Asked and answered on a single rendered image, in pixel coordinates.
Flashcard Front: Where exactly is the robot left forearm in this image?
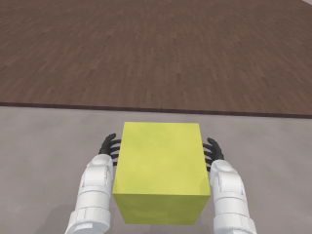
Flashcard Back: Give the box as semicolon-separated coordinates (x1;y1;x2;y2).
64;154;113;234

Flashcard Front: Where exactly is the left robot hand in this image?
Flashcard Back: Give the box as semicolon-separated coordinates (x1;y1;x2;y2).
98;133;122;167

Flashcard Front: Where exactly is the right robot hand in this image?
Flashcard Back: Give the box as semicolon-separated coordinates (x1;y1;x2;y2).
202;137;224;172

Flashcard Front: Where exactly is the carton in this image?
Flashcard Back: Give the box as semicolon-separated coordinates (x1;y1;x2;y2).
112;122;212;225

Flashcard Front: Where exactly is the robot right forearm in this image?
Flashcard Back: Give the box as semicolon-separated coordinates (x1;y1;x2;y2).
210;159;257;234

